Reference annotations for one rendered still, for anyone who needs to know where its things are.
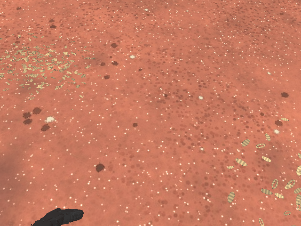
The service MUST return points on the robot left hand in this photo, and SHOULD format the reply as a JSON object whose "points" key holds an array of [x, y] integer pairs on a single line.
{"points": [[59, 217]]}

